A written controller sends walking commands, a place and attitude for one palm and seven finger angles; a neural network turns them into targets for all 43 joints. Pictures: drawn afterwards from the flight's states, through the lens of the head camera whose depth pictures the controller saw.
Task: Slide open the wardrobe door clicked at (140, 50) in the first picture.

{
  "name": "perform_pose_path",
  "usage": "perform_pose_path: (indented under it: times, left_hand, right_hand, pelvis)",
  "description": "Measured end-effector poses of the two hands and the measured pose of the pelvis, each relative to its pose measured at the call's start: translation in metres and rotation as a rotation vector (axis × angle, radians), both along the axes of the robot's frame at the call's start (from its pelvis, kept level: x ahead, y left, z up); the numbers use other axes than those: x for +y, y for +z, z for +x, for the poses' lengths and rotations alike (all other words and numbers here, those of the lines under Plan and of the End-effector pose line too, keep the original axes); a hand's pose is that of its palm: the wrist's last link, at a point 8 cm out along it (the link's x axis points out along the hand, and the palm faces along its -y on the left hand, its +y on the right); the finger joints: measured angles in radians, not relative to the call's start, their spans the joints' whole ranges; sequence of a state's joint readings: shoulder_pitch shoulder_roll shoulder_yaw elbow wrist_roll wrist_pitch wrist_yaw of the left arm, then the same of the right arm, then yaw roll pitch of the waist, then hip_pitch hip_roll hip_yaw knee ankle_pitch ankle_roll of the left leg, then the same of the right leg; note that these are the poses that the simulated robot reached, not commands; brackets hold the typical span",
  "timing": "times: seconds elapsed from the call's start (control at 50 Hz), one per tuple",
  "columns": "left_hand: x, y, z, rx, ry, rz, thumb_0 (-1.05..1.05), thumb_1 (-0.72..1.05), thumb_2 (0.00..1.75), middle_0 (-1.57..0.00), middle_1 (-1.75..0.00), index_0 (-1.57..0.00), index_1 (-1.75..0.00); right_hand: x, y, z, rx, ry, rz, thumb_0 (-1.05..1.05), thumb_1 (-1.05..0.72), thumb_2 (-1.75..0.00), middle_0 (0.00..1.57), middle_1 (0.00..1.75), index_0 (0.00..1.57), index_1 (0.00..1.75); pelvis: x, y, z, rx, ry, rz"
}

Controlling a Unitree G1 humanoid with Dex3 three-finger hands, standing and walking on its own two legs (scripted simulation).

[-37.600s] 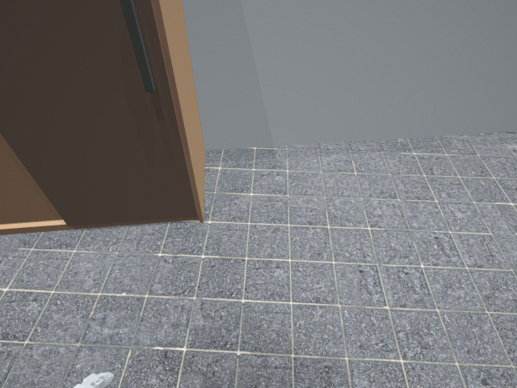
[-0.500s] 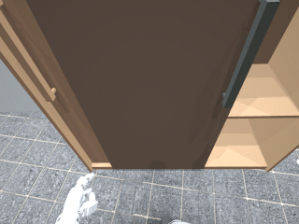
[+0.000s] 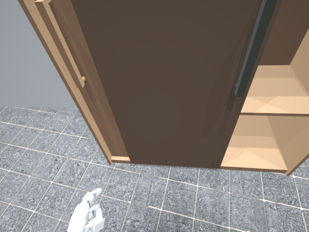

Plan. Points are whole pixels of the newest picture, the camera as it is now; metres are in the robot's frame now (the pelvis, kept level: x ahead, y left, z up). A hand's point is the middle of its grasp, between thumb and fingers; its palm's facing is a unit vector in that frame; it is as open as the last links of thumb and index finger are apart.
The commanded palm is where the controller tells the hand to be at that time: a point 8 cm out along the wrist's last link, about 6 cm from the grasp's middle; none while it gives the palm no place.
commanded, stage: stop stepping back and stand still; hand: right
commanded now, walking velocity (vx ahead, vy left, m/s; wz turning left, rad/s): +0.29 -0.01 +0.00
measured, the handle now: (250, 50) +0.62 -0.28 +0.15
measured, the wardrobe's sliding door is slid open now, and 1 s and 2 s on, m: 0.43 0.43 0.43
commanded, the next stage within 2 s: let the arm hang, fingers relaxed in 1.02 s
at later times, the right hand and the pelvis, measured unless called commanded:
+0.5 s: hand out of the picture +0.15 -0.27 +0.18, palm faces +0.43 +0.78 -0.45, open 7.4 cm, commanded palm +0.10 -0.32 +0.18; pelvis -0.04 -0.01 +0.00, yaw -1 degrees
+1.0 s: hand out of the picture +0.20 -0.31 +0.18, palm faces +0.40 +0.78 -0.49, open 7.4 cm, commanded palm +0.14 -0.34 +0.18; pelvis +0.00 -0.04 +0.00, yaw +0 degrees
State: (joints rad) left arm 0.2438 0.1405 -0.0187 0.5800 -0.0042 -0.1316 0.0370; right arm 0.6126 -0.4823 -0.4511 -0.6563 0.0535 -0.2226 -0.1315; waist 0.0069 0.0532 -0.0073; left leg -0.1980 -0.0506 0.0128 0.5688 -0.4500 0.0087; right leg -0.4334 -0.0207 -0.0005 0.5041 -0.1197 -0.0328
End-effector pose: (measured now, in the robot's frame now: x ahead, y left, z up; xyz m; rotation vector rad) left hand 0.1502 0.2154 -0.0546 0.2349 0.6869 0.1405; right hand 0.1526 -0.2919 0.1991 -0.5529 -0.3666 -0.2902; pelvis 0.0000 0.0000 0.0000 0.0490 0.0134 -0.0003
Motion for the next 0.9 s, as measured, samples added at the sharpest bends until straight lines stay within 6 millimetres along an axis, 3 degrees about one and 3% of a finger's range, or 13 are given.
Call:
perform_pose_path:
  times: [0.1,0.18,0.3,0.38,0.48,0.56,0.66,0.72,0.78,0.9]
  left_hand:
    - [0.008,-0.017,-0.038,0.088,0.018,0.001,0.01,0.9,0.9,-0.21,-0.3,-0.21,-0.3]
    - [0.019,-0.018,-0.061,0.117,0.058,0.039,0.01,0.9,0.89,-0.21,-0.3,-0.21,-0.3]
    - [0.021,-0.019,-0.069,0.069,0.1,0.087,0.01,0.9,0.9,-0.21,-0.3,-0.2,-0.3]
    - [0.006,-0.01,-0.07,0.02,0.084,0.04,0.01,0.9,0.9,-0.2,-0.3,-0.2,-0.3]
    - [-0.005,-0.019,-0.062,0.032,0.028,-0.009,0.01,0.9,0.9,-0.21,-0.3,-0.2,-0.3]
    - [-0.007,-0.024,-0.054,0.087,0.019,-0.012,0.01,0.9,0.9,-0.21,-0.3,-0.21,-0.3]
    - [-0.012,-0.022,-0.034,0.066,0.008,0.036,0.01,0.9,0.9,-0.21,-0.3,-0.21,-0.3]
    - [-0.02,-0.02,-0.021,0.052,0.012,0.043,0.01,0.9,0.9,-0.21,-0.3,-0.2,-0.3]
    - [-0.032,-0.012,-0.007,0.019,-0.005,0.029,0.01,0.9,0.9,-0.2,-0.3,-0.2,-0.3]
    - [-0.05,-0.006,0.015,-0.013,-0.054,-0.025,0.01,0.9,0.9,-0.21,-0.3,-0.2,-0.3]
  right_hand:
    - [-0.009,0.001,-0.031,-0.002,-0.072,0.011,0.01,-0.88,-0.9,0.21,0.3,0.21,0.3]
    - [-0.03,-0.01,-0.037,-0.04,-0.168,0.116,0.01,-0.88,-0.9,0.21,0.3,0.21,0.3]
    - [-0.04,-0.037,-0.027,-0.019,-0.171,0.202,0.02,-0.89,-0.9,0.2,0.3,0.21,0.3]
    - [-0.029,-0.024,-0.028,0.009,-0.11,0.126,0.02,-0.89,-0.9,0.2,0.3,0.2,0.3]
    - [-0.016,-0.001,-0.042,-0.023,-0.065,-0.01,0.02,-0.89,-0.9,0.21,0.3,0.21,0.3]
    - [-0.03,-0.002,-0.045,-0.021,-0.12,0.022,0.01,-0.88,-0.9,0.21,0.3,0.21,0.3]
    - [-0.057,-0.024,-0.031,0.006,-0.196,0.104,0.01,-0.88,-0.9,0.21,0.3,0.21,0.3]
    - [-0.063,-0.033,-0.017,0.011,-0.192,0.142,0.02,-0.89,-0.9,0.21,0.3,0.21,0.3]
    - [-0.059,-0.029,-0.005,0.015,-0.157,0.128,0.02,-0.89,-0.9,0.21,0.3,0.21,0.3]
    - [-0.046,-0.003,0.005,0.004,-0.075,0.017,0.02,-0.89,-0.9,0.21,0.3,0.21,0.3]
  pelvis:
    - [0.001,0.001,-0.019,-0.016,0.013,-0.013]
    - [-0.007,0.004,-0.021,-0.023,0.013,-0.035]
    - [-0.022,-0.007,-0.035,-0.049,-0.01,-0.038]
    - [-0.018,-0.001,-0.04,-0.052,-0.005,-0.039]
    - [-0.014,-0.004,-0.038,-0.043,-0.01,-0.02]
    - [-0.021,0.001,-0.03,-0.037,0.0,-0.03]
    - [-0.035,-0.004,-0.018,-0.045,-0.019,-0.019]
    - [-0.042,-0.005,-0.015,-0.059,-0.014,-0.034]
    - [-0.043,-0.003,-0.011,-0.049,-0.011,-0.042]
    - [-0.042,0.003,-0.004,-0.018,-0.011,-0.026]
